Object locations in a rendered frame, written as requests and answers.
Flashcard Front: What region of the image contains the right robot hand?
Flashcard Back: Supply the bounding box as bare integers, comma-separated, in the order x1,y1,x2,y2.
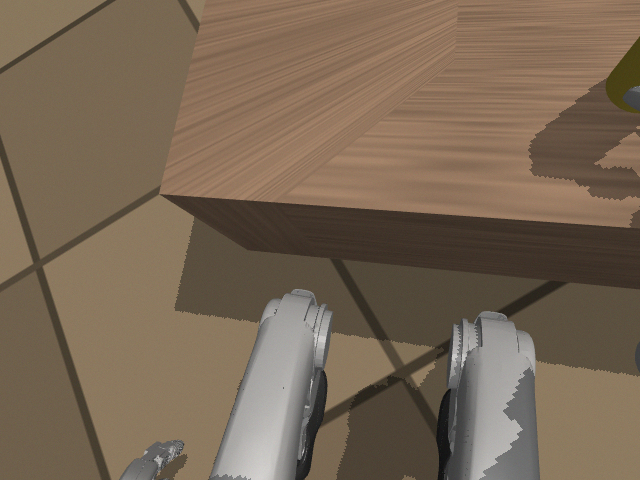
623,86,640,111

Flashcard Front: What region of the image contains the left robot foot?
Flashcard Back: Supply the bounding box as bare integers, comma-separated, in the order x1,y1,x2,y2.
295,370,327,480

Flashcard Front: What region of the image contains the left robot hand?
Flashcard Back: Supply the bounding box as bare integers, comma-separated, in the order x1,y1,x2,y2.
119,440,184,480

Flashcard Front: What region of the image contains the bottle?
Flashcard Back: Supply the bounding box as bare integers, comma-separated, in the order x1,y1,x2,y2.
606,37,640,113

